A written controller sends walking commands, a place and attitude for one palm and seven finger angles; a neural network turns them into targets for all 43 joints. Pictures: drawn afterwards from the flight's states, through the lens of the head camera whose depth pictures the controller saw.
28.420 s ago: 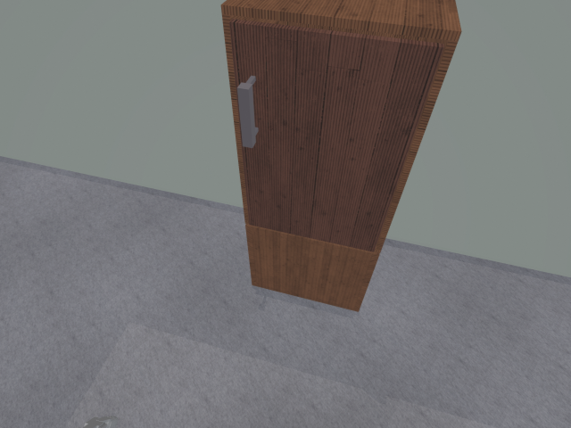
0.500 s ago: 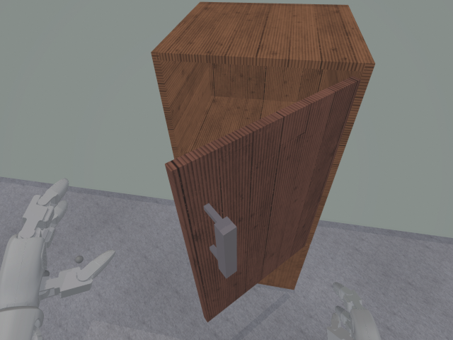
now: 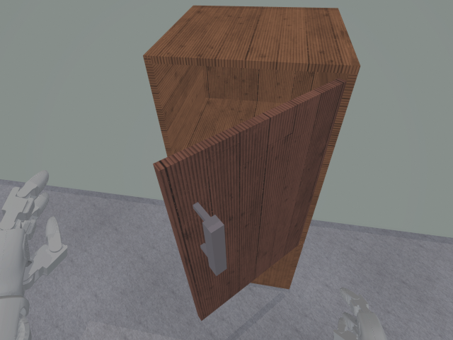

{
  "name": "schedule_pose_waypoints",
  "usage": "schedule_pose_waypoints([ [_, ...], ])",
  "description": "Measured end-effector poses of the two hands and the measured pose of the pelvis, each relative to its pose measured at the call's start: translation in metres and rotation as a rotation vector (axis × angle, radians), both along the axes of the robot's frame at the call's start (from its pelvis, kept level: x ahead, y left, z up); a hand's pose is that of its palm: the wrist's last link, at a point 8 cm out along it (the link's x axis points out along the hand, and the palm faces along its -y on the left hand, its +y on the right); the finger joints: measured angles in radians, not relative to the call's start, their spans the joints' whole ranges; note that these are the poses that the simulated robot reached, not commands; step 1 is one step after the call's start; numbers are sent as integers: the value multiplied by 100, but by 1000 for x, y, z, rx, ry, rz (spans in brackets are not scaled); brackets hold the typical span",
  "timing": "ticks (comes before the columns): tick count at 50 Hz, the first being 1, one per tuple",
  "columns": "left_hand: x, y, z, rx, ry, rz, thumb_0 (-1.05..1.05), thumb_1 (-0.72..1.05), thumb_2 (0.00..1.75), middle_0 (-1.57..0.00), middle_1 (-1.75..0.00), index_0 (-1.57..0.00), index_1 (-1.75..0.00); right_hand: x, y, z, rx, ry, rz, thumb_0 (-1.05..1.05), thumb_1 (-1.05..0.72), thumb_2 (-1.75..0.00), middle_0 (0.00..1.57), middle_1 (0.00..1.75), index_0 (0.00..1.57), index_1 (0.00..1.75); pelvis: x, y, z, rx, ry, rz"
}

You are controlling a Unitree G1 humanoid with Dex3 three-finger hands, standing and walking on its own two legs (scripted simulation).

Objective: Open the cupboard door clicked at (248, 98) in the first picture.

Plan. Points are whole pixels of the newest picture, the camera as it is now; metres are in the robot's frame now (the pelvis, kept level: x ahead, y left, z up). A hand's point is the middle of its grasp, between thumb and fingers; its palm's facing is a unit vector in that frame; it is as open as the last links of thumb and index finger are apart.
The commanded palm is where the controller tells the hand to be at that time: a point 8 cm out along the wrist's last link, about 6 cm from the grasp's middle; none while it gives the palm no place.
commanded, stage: draw the hand back to the body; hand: left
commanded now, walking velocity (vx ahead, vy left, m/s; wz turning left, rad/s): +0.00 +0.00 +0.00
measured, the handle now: (208, 239) +0.27 +0.07 +0.06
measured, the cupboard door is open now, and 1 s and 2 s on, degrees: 47 47 47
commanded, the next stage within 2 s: step back with the hand held close in 0.10 s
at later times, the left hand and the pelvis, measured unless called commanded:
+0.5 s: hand (54, 259) +0.17 +0.26 +0.14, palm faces +0.34 -0.80 -0.49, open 7.4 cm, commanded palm +0.11 +0.31 +0.17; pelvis -0.03 +0.01 +0.00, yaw -1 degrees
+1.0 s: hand (0, 306) +0.10 +0.29 +0.15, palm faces +0.42 -0.78 -0.45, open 7.4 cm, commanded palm +0.04 +0.33 +0.17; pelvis -0.10 +0.03 -0.03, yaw +0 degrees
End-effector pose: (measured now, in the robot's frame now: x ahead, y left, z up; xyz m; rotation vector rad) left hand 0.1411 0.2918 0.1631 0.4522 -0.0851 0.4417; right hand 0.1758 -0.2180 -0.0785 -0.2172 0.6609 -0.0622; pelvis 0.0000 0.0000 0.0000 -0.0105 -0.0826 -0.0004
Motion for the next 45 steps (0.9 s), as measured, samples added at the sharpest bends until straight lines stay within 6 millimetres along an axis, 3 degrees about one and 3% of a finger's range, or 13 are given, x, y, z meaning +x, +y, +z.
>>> schedule_pose_waypoints([
  [15, -9, 4, 13, 47, -56, 2, 2, 89, 89, -21, -30, -21, -30, -13, -3, 2, 17, -16, -15, 1, -90, -90, 20, 30, 20, 30, -14, -4, 0, -7, 3, 2],
  [25, -10, 7, 2, 97, 31, -90, 2, 89, 89, -21, -30, -21, -30, -44, -14, 0, -27, 51, -107, 1, -90, -90, 20, 30, 20, 30, -33, 11, -1, 1, 68, -17],
  [35, -39, 28, 7, 154, -31, -91, 2, 89, 89, -21, -30, -22, -30, -80, -5, 2, -58, 59, -141, 1, -90, -90, 20, 30, 20, 30, -61, 24, -9, 12, 66, -22],
  [45, -70, 31, 0, 164, -112, -58, 2, 89, 89, -21, -30, -21, -30, -105, 9, -10, -51, 36, -95, 1, -90, -90, 20, 30, 20, 30, -90, 27, -23, 6, 51, -11],
])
